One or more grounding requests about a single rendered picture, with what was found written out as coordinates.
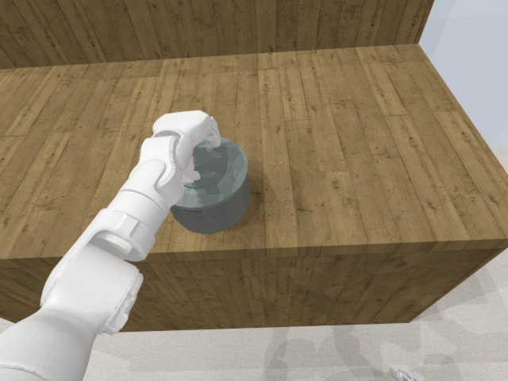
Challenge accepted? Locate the right robot hand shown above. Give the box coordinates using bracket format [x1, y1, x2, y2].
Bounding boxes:
[390, 365, 424, 381]

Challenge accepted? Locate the table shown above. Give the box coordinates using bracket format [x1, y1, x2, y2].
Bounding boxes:
[0, 0, 508, 333]

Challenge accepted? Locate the left robot forearm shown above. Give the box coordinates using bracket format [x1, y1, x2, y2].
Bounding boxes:
[40, 127, 194, 306]

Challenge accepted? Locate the left robot hand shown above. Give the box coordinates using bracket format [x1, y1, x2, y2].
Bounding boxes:
[152, 110, 221, 183]

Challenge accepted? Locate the knob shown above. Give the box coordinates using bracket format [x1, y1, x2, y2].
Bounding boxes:
[192, 147, 212, 171]

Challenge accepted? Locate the pot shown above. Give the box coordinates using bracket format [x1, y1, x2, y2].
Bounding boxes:
[170, 176, 250, 233]

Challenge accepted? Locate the lid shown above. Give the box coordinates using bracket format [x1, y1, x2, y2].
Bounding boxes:
[173, 137, 248, 210]

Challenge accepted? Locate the robot left upper arm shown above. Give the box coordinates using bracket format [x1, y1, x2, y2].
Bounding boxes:
[0, 243, 144, 381]

